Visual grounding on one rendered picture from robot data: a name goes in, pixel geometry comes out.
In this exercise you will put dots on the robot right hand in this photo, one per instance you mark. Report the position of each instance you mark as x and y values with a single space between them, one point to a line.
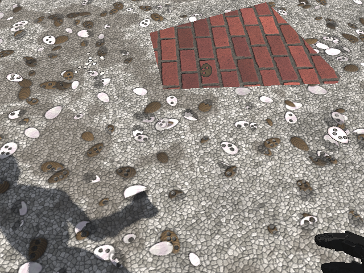
348 242

